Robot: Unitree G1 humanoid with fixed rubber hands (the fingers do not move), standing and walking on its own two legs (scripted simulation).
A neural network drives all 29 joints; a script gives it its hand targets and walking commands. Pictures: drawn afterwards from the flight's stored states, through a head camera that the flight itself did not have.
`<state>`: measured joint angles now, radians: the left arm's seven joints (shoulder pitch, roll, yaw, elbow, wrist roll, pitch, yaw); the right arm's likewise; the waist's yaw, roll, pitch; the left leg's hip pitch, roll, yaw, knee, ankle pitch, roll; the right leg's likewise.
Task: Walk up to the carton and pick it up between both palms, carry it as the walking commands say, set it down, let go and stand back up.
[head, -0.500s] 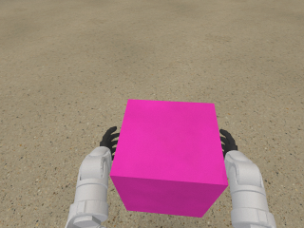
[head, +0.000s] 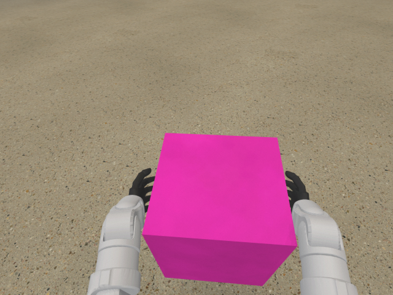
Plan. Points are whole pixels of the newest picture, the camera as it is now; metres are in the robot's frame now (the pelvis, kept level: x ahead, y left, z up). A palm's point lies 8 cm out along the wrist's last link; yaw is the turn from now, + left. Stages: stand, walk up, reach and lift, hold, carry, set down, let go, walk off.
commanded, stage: hold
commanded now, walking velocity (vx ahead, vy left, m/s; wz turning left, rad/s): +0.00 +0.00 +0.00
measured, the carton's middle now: (216, 213) +0.31 -0.02 -0.02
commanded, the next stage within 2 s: carry in 0.32 s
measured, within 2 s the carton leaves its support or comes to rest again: neither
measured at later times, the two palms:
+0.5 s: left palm (129, 199) +0.30 +0.16 +0.07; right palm (295, 195) +0.29 -0.18 +0.07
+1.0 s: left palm (151, 169) +0.36 +0.12 +0.09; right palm (315, 179) +0.30 -0.21 +0.11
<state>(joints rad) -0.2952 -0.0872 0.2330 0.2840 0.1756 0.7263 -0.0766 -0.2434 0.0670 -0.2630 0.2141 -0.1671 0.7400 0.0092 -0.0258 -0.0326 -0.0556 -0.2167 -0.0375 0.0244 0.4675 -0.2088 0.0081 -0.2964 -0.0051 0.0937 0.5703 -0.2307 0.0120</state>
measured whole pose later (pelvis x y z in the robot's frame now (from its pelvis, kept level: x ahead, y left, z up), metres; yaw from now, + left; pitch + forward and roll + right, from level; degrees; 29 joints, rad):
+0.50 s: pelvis +0.00 +0.00 +0.00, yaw +0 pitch -3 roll +1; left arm -0.28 -0.05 0.21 0.17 0.16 0.83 -0.06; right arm -0.32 0.08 -0.25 0.19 -0.17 0.83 0.00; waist -0.03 -0.01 -0.07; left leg -0.25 0.00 0.02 0.56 -0.26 0.01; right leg -0.31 0.01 0.03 0.68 -0.29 0.01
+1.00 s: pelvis +0.00 +0.01 +0.00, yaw -10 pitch +3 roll -3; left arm -0.46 -0.02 0.25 -0.01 0.00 1.13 0.13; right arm -0.48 0.07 -0.27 0.05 -0.03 1.08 -0.14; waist -0.03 -0.03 -0.08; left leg -0.36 0.09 0.06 0.63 -0.33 0.01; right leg -0.50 0.03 -0.05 0.94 -0.43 -0.01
